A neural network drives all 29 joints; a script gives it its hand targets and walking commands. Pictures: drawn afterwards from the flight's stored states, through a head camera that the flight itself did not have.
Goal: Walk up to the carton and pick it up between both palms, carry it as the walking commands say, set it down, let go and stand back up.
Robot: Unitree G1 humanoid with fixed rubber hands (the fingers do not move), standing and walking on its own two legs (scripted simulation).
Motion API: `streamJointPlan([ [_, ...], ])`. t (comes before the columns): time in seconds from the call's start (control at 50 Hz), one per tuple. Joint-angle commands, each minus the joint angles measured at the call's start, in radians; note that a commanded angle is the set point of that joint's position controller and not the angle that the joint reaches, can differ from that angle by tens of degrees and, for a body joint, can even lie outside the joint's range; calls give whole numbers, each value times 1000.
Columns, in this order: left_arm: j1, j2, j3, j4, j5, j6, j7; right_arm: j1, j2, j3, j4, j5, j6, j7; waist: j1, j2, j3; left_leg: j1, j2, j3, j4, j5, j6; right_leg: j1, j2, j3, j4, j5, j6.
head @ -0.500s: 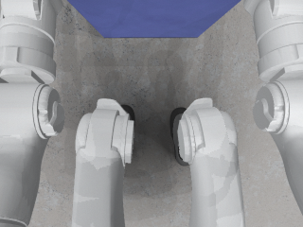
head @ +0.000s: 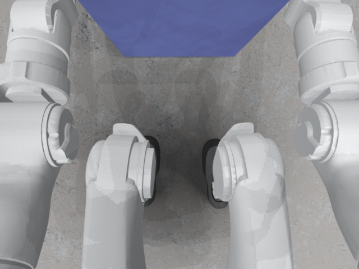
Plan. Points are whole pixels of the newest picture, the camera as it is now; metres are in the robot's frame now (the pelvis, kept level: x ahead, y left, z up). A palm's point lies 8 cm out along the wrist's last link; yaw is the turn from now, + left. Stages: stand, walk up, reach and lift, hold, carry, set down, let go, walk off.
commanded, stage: set down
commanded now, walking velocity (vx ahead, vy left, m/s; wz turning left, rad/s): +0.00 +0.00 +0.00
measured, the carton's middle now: out of the picture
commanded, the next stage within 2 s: none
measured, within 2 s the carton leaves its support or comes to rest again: rests again in 0.60 s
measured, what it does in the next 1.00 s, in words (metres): stands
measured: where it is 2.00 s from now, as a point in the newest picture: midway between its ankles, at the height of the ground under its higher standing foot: (181, 183)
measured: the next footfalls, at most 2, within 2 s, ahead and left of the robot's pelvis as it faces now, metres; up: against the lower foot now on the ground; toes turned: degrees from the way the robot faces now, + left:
none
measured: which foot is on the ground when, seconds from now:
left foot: down 0.00-1.00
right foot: down 0.00-1.00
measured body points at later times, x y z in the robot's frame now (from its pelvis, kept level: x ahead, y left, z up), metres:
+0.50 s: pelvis +0.01 +0.00 +0.00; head +0.38 +0.01 +0.25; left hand +0.57 +0.20 -0.15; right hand +0.58 -0.18 -0.16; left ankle +0.12 +0.10 -0.31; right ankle +0.11 -0.10 -0.31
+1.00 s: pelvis +0.00 +0.00 +0.01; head +0.38 +0.00 +0.24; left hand +0.57 +0.23 -0.16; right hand +0.56 -0.20 -0.17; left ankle +0.12 +0.10 -0.31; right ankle +0.11 -0.10 -0.31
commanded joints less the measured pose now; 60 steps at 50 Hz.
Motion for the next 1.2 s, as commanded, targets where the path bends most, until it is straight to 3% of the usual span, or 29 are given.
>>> streamJointPlan([
  [0.0,-437,-903,-246,-124,-64,4,-286,-503,963,254,-152,64,12,277,22,-13,-1061,505,-29,-26,-193,303,18,364,12,17,-212,255,-21],
  [0.02,-436,-914,-231,-148,-43,2,-285,-467,971,252,-126,58,12,280,38,-12,-1067,477,-28,-25,-201,295,14,399,15,24,-207,274,-25],
  [0.1,-378,-914,-244,-143,-46,4,-286,-417,933,230,-126,30,6,279,-6,-5,-1055,477,-30,-33,-206,327,1,392,16,6,-202,320,-15],
  [0.16,-351,-886,-235,-150,-30,5,-283,-406,920,238,-149,22,3,272,13,-19,-1073,474,-33,-27,-191,330,5,401,20,14,-199,315,-14],
  [0.28,-305,-715,-214,-156,-10,0,-245,-349,742,183,-155,-6,-6,234,-7,-4,-1102,567,-20,-45,-187,350,3,392,10,14,-182,312,-9],
  [0.32,-249,-608,-200,-145,-2,-7,-211,-310,613,157,-129,-19,-17,199,-15,12,-1126,582,-8,-30,-176,349,-11,430,-3,16,-184,321,-2],
  [0.34,-273,-520,-163,-139,19,-22,-186,-296,569,148,-121,-27,-28,177,22,-3,-1131,573,-10,-34,-187,342,-7,429,6,21,-173,313,3],
  [0.36,-259,-445,-171,-163,5,-35,-162,-277,486,137,-145,-23,-39,158,-9,-3,-1171,635,-1,-42,-185,375,-9,460,-2,19,-181,343,12],
  [0.38,-181,-341,-127,-142,18,-42,-130,-226,375,111,-118,-21,-47,126,23,1,-1189,636,-6,-30,-188,360,-14,479,-6,23,-185,334,9],
  [0.42,-148,-97,-75,-149,-9,-71,-59,-179,144,82,-129,-9,-70,62,3,-30,-1261,667,3,-42,-201,338,-6,525,-20,24,-198,323,16],
  [0.46,-82,57,-48,-115,-22,-92,-9,-176,-3,115,-169,36,-87,5,51,-38,-1348,676,13,-30,-194,380,-16,607,-22,43,-210,380,20],
  [0.5,-198,123,-121,-280,-96,-111,25,-194,-26,158,-240,101,-91,-23,32,-6,-1617,841,18,-37,-186,490,-20,729,-26,46,-191,489,22],
  [0.54,-239,205,-77,-347,-91,-114,48,-213,-125,125,-259,120,-98,-44,32,16,-1652,866,25,-38,-181,571,-26,721,-21,47,-169,537,7],
  [0.56,-251,245,-56,-357,-83,-116,54,-221,-129,141,-269,137,-97,-54,61,23,-1675,865,28,-31,-161,579,-24,727,-27,64,-184,552,7],
  [0.58,-234,244,-54,-446,-68,-115,61,-237,-143,127,-387,149,-105,-59,50,9,-1757,878,22,-44,-171,593,-10,787,-16,50,-175,602,22],
  [0.66,-234,262,-62,-463,-102,-86,54,-271,-228,61,-488,134,-88,-67,21,25,-1753,894,38,-48,-175,569,-8,757,-37,49,-205,557,6],
  [0.76,-220,270,-70,-320,-111,-68,29,-217,-222,56,-305,113,-55,-41,-1,43,-1577,806,45,-48,-208,417,-16,640,-56,34,-230,410,-8],
  [0.8,-179,244,-85,-294,-133,-73,14,-182,-233,57,-293,97,-68,-30,-38,14,-1531,790,43,-53,-191,448,-20,599,-50,30,-228,409,-14],
  [0.86,-147,287,-71,-163,-126,-83,8,-178,-212,72,-195,126,-70,-22,-5,25,-1479,772,49,-62,-193,415,-14,579,-53,32,-219,379,-9],
  [0.88,-183,280,-70,-246,-124,-86,5,-189,-225,72,-233,115,-75,-19,-17,19,-1524,788,42,-65,-192,444,-17,601,-48,24,-212,414,-2],
  [0.92,-185,279,-67,-251,-128,-87,10,-219,-229,82,-274,143,-80,-22,10,18,-1593,808,40,-59,-188,470,-16,645,-46,30,-216,437,-3],
  [0.96,-209,323,-49,-289,-124,-85,10,-227,-257,76,-332,142,-77,-21,-10,7,-1630,822,42,-50,-180,472,-11,669,-46,14,-211,452,-7],
  [0.98,-196,344,-14,-385,-114,-80,9,-231,-268,50,-419,149,-71,-22,32,45,-1748,884,37,-43,-182,540,-11,729,-37,28,-208,498,-6],
  [1.04,-204,392,13,-546,-103,-39,18,-235,-327,12,-577,146,-27,-31,28,50,-1929,1001,24,-29,-211,561,-9,815,-32,7,-238,507,-15],
  [1.08,-186,375,14,-539,-109,1,15,-225,-310,3,-604,121,23,-40,5,-12,-1921,961,24,-20,-228,526,5,879,-37,1,-274,499,-18],
  [1.12,-194,408,22,-642,-115,37,6,-215,-341,-35,-685,99,60,-40,-13,8,-1972,980,13,-21,-283,534,-2,952,-32,2,-296,547,-21],
  [1.14,-183,406,23,-700,-111,52,0,-183,-334,-46,-702,101,85,-39,-6,48,-1991,1036,12,-21,-295,584,-3,945,-31,9,-317,554,-22],
  [1.16,-159,404,57,-602,-101,68,-6,-159,-304,-50,-634,104,103,-38,-15,22,-1927,1025,22,-26,-302,539,4,886,-32,3,-351,487,-30],
  [1.18,-148,408,41,-630,-92,77,-10,-142,-309,-52,-618,92,110,-34,-9,55,-1873,1018,18,-35,-329,556,-3,855,-30,-1,-349,486,-34],
])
